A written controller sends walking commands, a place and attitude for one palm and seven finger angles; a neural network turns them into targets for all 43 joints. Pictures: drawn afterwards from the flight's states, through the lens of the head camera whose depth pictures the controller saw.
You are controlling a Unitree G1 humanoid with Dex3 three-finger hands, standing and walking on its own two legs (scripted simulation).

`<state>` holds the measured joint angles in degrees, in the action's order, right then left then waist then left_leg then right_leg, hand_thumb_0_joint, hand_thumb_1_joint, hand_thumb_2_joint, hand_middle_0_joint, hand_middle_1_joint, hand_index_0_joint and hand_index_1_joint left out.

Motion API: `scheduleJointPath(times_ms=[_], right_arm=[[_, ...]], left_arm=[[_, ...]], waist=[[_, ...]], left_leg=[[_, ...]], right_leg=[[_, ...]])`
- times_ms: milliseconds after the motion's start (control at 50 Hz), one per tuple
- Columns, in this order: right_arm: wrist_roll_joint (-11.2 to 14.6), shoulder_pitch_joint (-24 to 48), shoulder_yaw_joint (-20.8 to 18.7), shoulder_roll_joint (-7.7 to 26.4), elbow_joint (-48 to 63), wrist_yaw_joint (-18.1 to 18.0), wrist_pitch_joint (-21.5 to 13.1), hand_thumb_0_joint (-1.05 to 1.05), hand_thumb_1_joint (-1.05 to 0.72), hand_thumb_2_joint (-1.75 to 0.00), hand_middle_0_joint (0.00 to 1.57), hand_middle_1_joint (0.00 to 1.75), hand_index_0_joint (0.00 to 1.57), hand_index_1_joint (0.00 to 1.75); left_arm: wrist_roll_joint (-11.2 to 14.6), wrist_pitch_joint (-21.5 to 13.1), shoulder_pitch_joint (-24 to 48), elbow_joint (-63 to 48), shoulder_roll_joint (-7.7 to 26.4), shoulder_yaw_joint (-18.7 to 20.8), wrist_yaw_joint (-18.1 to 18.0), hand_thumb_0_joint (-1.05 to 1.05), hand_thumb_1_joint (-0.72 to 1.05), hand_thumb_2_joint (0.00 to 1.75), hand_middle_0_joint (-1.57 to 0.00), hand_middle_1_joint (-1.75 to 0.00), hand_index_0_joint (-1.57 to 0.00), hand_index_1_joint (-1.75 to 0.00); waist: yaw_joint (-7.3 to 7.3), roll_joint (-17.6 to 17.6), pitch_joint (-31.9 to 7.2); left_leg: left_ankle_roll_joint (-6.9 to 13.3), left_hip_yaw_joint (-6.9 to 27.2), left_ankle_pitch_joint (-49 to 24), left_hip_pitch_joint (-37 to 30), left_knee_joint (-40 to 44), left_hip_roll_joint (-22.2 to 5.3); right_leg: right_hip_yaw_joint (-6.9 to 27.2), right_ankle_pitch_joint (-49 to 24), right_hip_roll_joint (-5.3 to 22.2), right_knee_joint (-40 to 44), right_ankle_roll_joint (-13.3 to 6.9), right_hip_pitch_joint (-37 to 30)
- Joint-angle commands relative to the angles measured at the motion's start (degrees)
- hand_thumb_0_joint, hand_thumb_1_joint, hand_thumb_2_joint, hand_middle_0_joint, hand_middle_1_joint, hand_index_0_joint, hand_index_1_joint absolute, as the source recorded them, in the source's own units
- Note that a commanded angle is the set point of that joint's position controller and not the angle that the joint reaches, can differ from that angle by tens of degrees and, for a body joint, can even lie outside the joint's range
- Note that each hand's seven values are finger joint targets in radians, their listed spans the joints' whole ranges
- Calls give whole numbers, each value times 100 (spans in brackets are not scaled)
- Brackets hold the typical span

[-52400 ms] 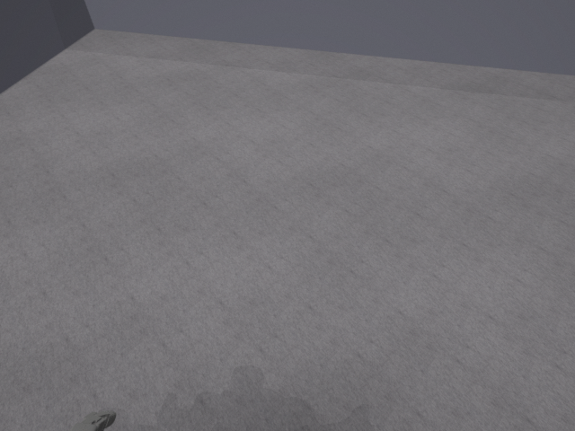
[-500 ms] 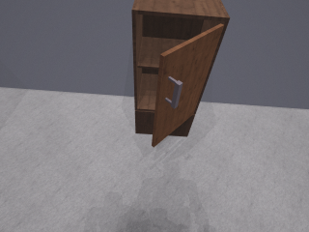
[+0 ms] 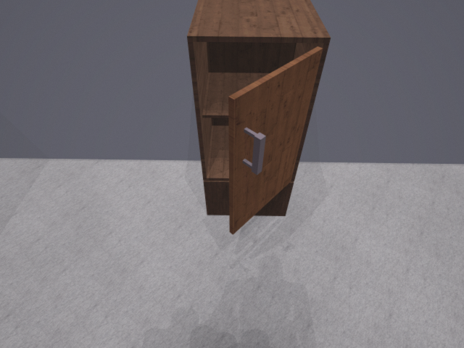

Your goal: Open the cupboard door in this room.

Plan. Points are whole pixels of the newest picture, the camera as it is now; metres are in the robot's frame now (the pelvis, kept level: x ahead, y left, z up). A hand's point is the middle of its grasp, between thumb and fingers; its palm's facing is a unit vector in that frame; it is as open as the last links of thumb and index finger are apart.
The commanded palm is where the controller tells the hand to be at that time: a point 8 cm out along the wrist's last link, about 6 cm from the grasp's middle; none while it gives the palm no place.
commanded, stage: let the arm hang, fingers relaxed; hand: left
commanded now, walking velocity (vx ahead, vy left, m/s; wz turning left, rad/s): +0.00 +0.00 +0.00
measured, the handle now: (252, 151) +0.61 -0.02 -0.04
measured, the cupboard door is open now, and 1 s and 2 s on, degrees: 47 47 47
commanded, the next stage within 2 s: look to check the result in 0.18 s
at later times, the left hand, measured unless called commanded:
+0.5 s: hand out of the picture +0.00 +0.16 -0.17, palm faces +0.03 -0.98 -0.20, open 7.4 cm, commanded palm none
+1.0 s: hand out of the picture +0.04 +0.16 -0.18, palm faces +0.00 -0.98 -0.21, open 7.4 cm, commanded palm none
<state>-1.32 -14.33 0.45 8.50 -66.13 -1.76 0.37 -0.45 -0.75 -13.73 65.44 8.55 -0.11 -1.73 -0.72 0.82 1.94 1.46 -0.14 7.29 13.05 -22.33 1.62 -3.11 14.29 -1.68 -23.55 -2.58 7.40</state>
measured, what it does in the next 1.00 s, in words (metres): stands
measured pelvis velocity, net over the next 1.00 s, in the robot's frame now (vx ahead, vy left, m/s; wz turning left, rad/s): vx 0.02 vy -0.02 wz -0.05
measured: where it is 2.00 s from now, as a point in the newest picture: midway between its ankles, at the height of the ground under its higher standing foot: outside the picture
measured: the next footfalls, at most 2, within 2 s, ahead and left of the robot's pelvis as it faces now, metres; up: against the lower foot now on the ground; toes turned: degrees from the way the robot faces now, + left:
left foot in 1.72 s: +0.10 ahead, +0.08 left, +0.00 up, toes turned -26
right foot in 2.00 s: -0.03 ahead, -0.17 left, +0.00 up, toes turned -39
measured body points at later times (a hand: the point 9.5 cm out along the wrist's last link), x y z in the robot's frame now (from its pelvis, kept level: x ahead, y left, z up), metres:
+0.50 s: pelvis +0.02 -0.01 +0.00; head +0.03 -0.02 +0.45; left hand +0.00 +0.21 -0.16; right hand +0.02 -0.23 -0.16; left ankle +0.05 +0.10 -0.74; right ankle -0.01 -0.09 -0.74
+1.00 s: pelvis +0.02 -0.02 +0.00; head +0.04 -0.02 +0.45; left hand +0.04 +0.21 -0.16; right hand +0.04 -0.25 -0.16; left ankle +0.05 +0.10 -0.74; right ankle -0.01 -0.09 -0.74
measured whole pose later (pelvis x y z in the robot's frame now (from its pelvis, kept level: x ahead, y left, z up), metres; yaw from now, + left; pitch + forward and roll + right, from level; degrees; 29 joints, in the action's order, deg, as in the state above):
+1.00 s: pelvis +0.02 -0.02 +0.00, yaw -3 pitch -2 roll +0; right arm -1.2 -11.9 -0.5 9.6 -64.8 -2.7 0.9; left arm -0.6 0.4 -14.7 64.3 9.2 1.5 -1.7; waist 0.4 0.5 3.4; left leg -0.2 -1.8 11.2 12.0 -25.0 -1.0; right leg -1.1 15.6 -4.1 -23.0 -4.1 5.8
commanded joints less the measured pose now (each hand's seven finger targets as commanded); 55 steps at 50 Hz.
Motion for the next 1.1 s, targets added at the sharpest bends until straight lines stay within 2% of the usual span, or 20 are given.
scheduleJointPath(times_ms=[0,40,80,160,220,260,280,400,440,620,720,820,860,960,1020,1060,1080], right_arm=[[6,-293,-97,465,88,-27,-73,0,-90,-90,20,30,20,30],[1,-300,-91,457,77,-27,-59,0,-90,-90,20,30,20,30],[13,-288,-102,491,111,-32,-66,0,-90,-90,20,30,20,30],[10,-289,-100,526,108,-40,-92,0,-90,-90,20,30,20,30],[18,-278,-99,535,115,-52,-93,0,-90,-90,20,30,20,30],[22,-280,-103,531,94,-57,-82,0,-90,-90,20,30,20,30],[32,-269,-104,550,104,-60,-77,0,-90,-90,20,30,20,30],[30,-244,-111,579,87,-71,-77,0,-90,-90,20,30,20,30],[26,-214,-111,569,74,-71,-77,0,-90,-90,20,30,20,30],[29,-147,-113,646,81,-80,-87,0,-90,-90,20,30,20,30],[29,-109,-125,686,93,-79,-93,0,-90,-90,20,30,20,30],[24,-64,-129,725,113,-73,-84,0,-90,-90,20,30,20,30],[19,-131,-113,553,88,-90,-51,0,-90,-90,20,30,20,30],[23,-171,-298,727,336,-159,54,0,-90,-90,20,30,20,30],[15,-124,-374,727,547,-167,102,0,-90,-90,20,30,20,30],[8,-109,-410,748,663,-168,96,0,-90,-90,20,30,20,30],[4,-132,-421,785,720,-169,83,0,-90,-90,20,30,20,30]], left_arm=[[8,-17,-480,-86,652,130,-57,0,90,90,-20,-30,-20,-30],[14,-5,-463,-85,651,127,-56,0,90,90,-20,-30,-20,-30],[10,-18,-454,-107,694,146,-53,0,90,90,-20,-30,-20,-30],[20,-40,-431,-120,698,146,-47,0,90,90,-20,-30,-20,-30],[22,-39,-439,-120,676,148,-54,0,90,90,-20,-30,-20,-30],[27,-37,-463,-102,672,140,-58,0,90,90,-20,-30,-20,-30],[22,-40,-488,-105,684,147,-63,0,90,90,-20,-30,-20,-30],[26,-52,-513,-76,674,142,-67,0,90,90,-20,-30,-20,-30],[30,-51,-546,-68,658,132,-66,0,90,90,-20,-30,-20,-30],[25,-56,-536,-53,697,136,-66,0,90,90,-20,-30,-20,-30],[21,-73,-484,-77,772,155,-68,0,90,90,-20,-30,-20,-30],[19,-68,-421,-97,815,159,-63,0,90,90,-20,-30,-20,-30],[22,-8,-505,-107,662,158,-65,0,90,90,-20,-30,-20,-30],[-27,146,-400,-400,920,408,-25,0,90,90,-20,-30,-20,-30],[-48,232,-239,-619,1001,503,12,0,90,90,-20,-30,-20,-30],[-50,253,-163,-759,1040,545,46,0,90,90,-20,-30,-20,-30],[-54,252,-139,-807,1000,562,54,0,90,90,-20,-30,-20,-30]], waist=[[57,3,349],[54,110,418],[69,14,366],[48,25,115],[48,-70,168],[38,-15,181],[57,-129,259],[22,-108,186],[36,7,180],[34,-72,157],[36,-66,153],[39,-47,239],[38,-51,210],[35,-285,112],[-3,-300,285],[-11,-115,237],[-17,32,142]], left_leg=[[66,600,-141,-112,373,-632],[54,600,-1,-79,411,-618],[62,586,-72,-114,374,-632],[61,583,-374,-278,328,-647],[69,573,-466,-309,316,-665],[57,560,-416,-349,308,-653],[66,541,-399,-323,288,-655],[61,530,-451,-415,255,-657],[55,518,-445,-448,266,-653],[65,530,-502,-498,283,-676],[56,490,-599,-514,270,-684],[39,494,-501,-471,293,-679],[1,362,-502,-538,158,-724],[-58,-25,-142,-226,-423,-785],[-99,-159,340,-60,-667,-756],[-76,-117,432,-127,-667,-825],[-32,-27,391,-216,-565,-930]], right_leg=[[709,-137,772,672,-69,448],[751,-24,766,713,-76,463],[729,-87,759,734,-71,403],[726,-432,782,698,-72,224],[708,-548,777,706,-65,224],[728,-525,772,731,-63,239],[711,-512,766,760,-57,273],[715,-631,782,770,-57,222],[743,-651,786,770,-63,229],[721,-741,777,770,-57,164],[727,-1034,795,769,-37,100],[735,-899,791,815,-35,124],[833,-1099,804,743,-23,230],[1224,-1714,879,321,-167,295],[1535,-1265,914,250,-338,705],[1630,-1129,841,118,-351,925],[1580,-1064,717,-34,-303,989]])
